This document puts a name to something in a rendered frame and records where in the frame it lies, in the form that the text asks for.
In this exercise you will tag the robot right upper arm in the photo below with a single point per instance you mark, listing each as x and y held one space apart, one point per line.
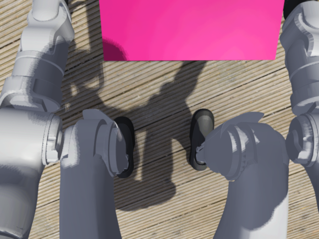
302 145

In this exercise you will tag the robot left foot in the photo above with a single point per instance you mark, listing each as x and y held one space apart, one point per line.
127 129

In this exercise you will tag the right robot hand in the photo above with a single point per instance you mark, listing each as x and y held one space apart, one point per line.
289 5

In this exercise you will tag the robot left upper arm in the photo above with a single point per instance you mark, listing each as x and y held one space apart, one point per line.
29 140

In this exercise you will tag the left robot forearm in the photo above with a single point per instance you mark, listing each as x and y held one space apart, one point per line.
41 58

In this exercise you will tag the right robot forearm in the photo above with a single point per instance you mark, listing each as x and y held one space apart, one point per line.
300 40

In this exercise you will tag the carton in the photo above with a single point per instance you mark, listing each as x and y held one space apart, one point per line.
190 30

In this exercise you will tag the right robot thigh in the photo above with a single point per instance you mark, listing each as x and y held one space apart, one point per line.
258 200

